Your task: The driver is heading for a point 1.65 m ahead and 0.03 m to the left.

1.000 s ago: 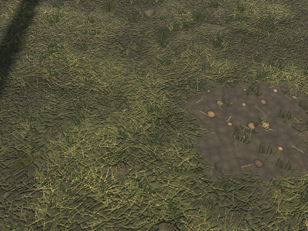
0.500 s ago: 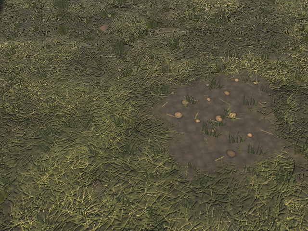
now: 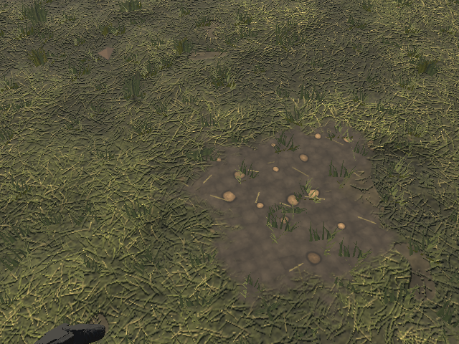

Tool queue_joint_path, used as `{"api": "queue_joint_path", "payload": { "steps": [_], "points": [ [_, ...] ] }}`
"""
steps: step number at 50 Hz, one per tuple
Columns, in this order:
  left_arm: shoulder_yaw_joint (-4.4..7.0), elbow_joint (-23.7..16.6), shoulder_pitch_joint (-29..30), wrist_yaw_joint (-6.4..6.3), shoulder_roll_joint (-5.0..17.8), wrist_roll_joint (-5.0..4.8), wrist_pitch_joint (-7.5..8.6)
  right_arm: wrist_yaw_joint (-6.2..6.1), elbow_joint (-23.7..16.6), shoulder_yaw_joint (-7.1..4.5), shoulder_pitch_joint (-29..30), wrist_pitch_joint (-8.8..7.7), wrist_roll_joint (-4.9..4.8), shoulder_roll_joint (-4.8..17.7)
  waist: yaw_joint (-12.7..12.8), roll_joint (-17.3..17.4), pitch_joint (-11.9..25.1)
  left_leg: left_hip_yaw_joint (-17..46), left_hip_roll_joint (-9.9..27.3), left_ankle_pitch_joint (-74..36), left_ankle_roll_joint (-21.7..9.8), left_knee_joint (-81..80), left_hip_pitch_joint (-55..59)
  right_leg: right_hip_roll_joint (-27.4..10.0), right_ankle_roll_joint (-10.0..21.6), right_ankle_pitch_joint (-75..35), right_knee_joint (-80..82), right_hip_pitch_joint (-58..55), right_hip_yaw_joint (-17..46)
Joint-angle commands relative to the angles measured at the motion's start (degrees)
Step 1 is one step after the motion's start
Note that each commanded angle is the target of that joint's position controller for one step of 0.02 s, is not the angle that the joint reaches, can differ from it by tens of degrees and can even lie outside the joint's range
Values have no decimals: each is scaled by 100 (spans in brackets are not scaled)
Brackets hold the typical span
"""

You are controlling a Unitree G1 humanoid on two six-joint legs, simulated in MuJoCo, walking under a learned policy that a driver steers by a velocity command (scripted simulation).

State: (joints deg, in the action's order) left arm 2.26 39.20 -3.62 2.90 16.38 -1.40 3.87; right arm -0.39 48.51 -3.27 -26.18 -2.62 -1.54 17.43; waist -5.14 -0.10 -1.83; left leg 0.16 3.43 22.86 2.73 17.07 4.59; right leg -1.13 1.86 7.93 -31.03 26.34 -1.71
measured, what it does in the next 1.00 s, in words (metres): walks ahead: right foot, then left foot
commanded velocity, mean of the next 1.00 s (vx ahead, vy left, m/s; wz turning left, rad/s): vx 0.49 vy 0.00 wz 0.00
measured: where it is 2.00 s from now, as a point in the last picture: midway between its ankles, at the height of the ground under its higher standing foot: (227, 199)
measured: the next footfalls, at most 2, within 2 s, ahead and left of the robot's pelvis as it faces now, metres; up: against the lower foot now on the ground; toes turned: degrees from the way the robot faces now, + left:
right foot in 0.02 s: +0.15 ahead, -0.12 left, +0.00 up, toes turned -2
left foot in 0.56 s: +0.49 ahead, +0.10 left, +0.00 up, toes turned +2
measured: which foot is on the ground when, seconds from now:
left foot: down 0.00-0.02, up 0.04-0.54, down 0.56-1.00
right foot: up 0.00-0.00, down 0.02-0.58, up 0.60-1.00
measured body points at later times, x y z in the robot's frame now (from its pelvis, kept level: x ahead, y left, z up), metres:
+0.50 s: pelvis +0.26 -0.02 +0.00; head +0.30 -0.02 +0.45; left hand +0.24 +0.27 -0.12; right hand +0.50 -0.23 -0.07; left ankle +0.45 +0.11 -0.71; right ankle +0.11 -0.12 -0.73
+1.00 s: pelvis +0.55 +0.00 +0.01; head +0.57 +0.00 +0.46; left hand +0.76 +0.23 -0.08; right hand +0.56 -0.29 -0.11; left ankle +0.45 +0.10 -0.73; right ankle +0.73 -0.15 -0.70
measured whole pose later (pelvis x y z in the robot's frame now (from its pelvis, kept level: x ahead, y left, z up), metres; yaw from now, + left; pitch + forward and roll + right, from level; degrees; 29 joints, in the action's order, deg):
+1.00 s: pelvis +0.55 +0.00 +0.01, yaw +0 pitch +1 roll +2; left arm 1.3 43.0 -3.7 1.7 15.1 -0.7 4.3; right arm 0.5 49.2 -2.8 -20.4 -4.1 -0.9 16.6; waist -4.8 -2.5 -1.6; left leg -2.7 -3.6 15.4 -2.1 12.3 1.6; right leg -5.0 -0.1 -3.0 -31.6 34.2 1.7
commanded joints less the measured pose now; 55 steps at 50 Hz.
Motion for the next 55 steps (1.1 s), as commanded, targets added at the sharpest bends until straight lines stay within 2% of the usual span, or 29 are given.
{"api": "queue_joint_path", "payload": {
  "steps": [1,2,3,4,5,6,8,10,13,17,20,23,25,26,27,28,29,30,31,32,33,35,38,44,48,52,53,54,55],
  "points": [
    [478,192,-1906,-146,1154,0,21,-36,-459,-75,402,-67,110,649,1406,169,1005,-58,525,-2857,-653,2334,-2077,-300,467,249,72,-3337,439],
    [578,275,-2377,-155,1844,146,12,-48,-747,131,-75,-144,102,-55,1124,-1732,1765,-132,-460,163,-261,4656,-3844,-1900,1393,2064,1033,-4612,3554],
    [432,234,-2183,-116,1354,89,80,-50,-706,21,151,-259,-46,448,1194,-1427,1618,699,-443,866,-306,5506,-4444,-2037,1491,2968,1907,-4260,4718],
    [323,209,-1732,-120,1055,80,115,-4,-820,-83,579,-312,-182,773,1061,-1152,825,627,-98,456,-449,5736,-4896,-1979,1302,2795,1884,-3694,3929],
    [273,172,-1420,-120,886,96,127,2,-852,-67,853,-342,-140,764,928,-683,466,490,175,-46,-538,5572,-4767,-1739,1185,2018,1864,-3103,3204],
    [235,155,-1172,-111,752,137,130,4,-835,-72,965,-353,-18,679,780,-433,257,464,345,-451,-538,5258,-4619,-1480,1117,1353,1919,-2622,2658],
    [192,142,-932,-121,583,204,170,51,-737,-77,805,-268,26,544,513,-565,216,480,528,-915,-501,4922,-4105,-1172,1069,568,2176,-2077,2003],
    [202,237,-978,-139,603,138,244,59,-725,-49,827,-168,60,409,427,-429,97,388,552,-1100,-378,4641,-4106,-1111,1162,21,2380,-1848,1597],
    [222,399,-1173,-191,704,116,262,34,-943,-22,1437,-134,141,354,535,-211,-195,327,545,-1779,-172,3730,-4549,-1045,1200,-505,2552,-1867,1182],
    [232,578,-1531,-264,842,75,189,135,-1178,78,2315,-247,104,147,857,-208,-319,33,293,-2906,-156,2158,-4216,-837,997,-778,2593,-1916,645],
    [239,784,-1927,-278,905,40,114,238,-1359,100,2824,-297,59,140,1036,-159,-418,4,155,-3062,-242,1579,-4227,-1028,986,-845,2446,-2388,632],
    [260,924,-2084,-303,947,20,5,347,-1510,80,3054,-331,53,223,980,-220,-397,46,56,-2604,-457,1228,-4344,-1283,885,-1369,2059,-3088,680],
    [294,946,-2029,-329,1049,34,-54,369,-1478,25,2804,-331,63,370,763,-378,-154,-79,-134,-2118,-626,1148,-3863,-1329,767,-2526,1601,-3372,659],
    [310,942,-1968,-341,1118,54,-84,346,-1387,-45,2408,-322,71,514,527,-502,160,-229,-323,-1905,-747,1156,-3263,-1261,699,-3567,1080,-3433,599],
    [284,922,-1865,-354,1080,81,-130,293,-1150,-171,1564,-311,74,731,61,-455,708,-392,-478,-2048,-930,1024,-2101,-1016,554,-4219,59,-3206,388],
    [196,801,-1881,-376,912,170,-129,221,-929,-269,543,-281,121,1029,-332,-187,1526,325,218,-2256,-1230,1369,-223,-777,385,-3072,-1461,-2050,282],
    [-36,704,-2703,-302,107,162,-16,226,-810,-384,123,-266,191,1529,51,1304,2403,3203,1715,-925,-2218,1013,2002,329,-57,638,-3774,424,203],
    [38,808,-2412,-267,521,65,120,224,-797,-244,33,-251,136,962,-179,1150,2564,4306,1863,-309,-2184,185,2034,420,-5,2455,-4413,1114,1051],
    [161,586,-1787,-233,917,-115,192,201,-818,-162,492,-247,115,775,-120,858,1506,3410,1686,-239,-1896,17,1237,81,52,2133,-4599,1581,974],
    [140,474,-1423,-248,883,-119,229,190,-864,-128,911,-243,116,684,68,402,897,2678,1477,-715,-1760,-133,311,-236,68,1592,-4324,1498,742],
    [147,450,-1244,-268,801,-22,221,205,-871,-93,1187,-256,156,548,243,155,473,2163,1247,-1274,-1700,-324,-451,-430,32,1235,-3948,1330,648],
    [146,553,-1528,-282,617,45,97,228,-865,-59,1414,-327,217,403,564,407,378,1593,953,-1810,-1659,-677,-1207,-655,-53,830,-3553,679,679],
    [104,507,-1417,-323,435,102,-42,219,-692,-99,1340,-418,161,536,656,378,164,1047,877,-2359,-1771,-982,-1592,-737,-247,497,-3008,769,572],
    [11,160,-132,-234,245,117,78,85,-412,-151,878,-315,102,795,230,276,-135,318,587,-2370,-1487,-1104,-1405,-528,-342,-1333,-703,772,301],
    [13,-63,462,-119,326,54,135,62,-154,-184,477,-205,45,897,49,300,-251,424,915,-2308,-1451,-865,-701,-392,-215,-1282,-49,877,322],
    [105,-68,202,-36,571,61,174,2,-54,-239,558,-69,23,1009,374,444,-14,501,1149,-3461,-1242,-143,-55,-193,107,-417,270,360,227],
    [198,99,-376,-54,714,73,180,-8,-68,-228,683,-31,28,997,721,421,334,313,953,-4301,-1121,573,-135,-13,247,-413,440,-473,42],
    [344,369,-1285,-109,1011,89,173,-22,-102,-143,632,-12,85,798,1090,278,996,73,628,-4273,-941,1748,-656,-110,448,-518,337,-1881,124],
    [484,477,-2052,-157,1608,200,149,2,-311,41,157,-83,177,298,1077,-747,1965,-236,-17,-2428,-579,3904,-2594,-1533,1178,-256,216,-4130,2157]
  ]
}}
